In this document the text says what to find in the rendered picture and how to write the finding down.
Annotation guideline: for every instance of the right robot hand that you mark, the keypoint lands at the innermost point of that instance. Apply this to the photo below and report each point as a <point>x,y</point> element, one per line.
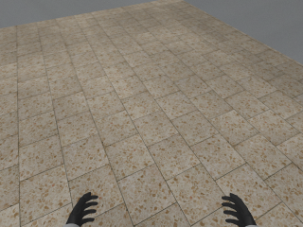
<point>244,217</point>

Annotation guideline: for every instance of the left robot hand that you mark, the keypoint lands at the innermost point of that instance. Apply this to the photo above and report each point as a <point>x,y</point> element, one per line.
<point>77,214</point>

